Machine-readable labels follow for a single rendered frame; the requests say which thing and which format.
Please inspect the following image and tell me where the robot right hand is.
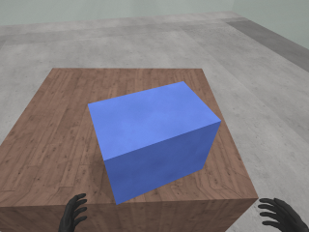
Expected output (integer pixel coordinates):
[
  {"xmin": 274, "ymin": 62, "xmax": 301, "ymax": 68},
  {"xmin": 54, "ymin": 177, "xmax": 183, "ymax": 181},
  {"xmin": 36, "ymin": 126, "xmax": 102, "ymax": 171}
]
[{"xmin": 258, "ymin": 197, "xmax": 309, "ymax": 232}]

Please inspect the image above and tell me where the pedestal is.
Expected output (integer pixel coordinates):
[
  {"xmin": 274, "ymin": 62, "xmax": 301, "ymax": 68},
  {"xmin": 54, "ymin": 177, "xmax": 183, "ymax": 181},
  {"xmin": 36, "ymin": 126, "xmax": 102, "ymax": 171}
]
[{"xmin": 0, "ymin": 68, "xmax": 259, "ymax": 232}]

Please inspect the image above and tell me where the robot left hand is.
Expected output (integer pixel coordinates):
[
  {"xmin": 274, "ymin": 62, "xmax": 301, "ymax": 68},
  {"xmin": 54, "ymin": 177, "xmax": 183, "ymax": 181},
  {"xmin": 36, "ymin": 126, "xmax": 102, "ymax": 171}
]
[{"xmin": 58, "ymin": 193, "xmax": 87, "ymax": 232}]

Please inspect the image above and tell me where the carton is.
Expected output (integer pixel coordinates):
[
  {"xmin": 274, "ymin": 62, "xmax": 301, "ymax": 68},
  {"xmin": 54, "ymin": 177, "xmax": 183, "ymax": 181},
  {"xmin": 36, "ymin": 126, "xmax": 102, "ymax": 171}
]
[{"xmin": 88, "ymin": 81, "xmax": 221, "ymax": 205}]

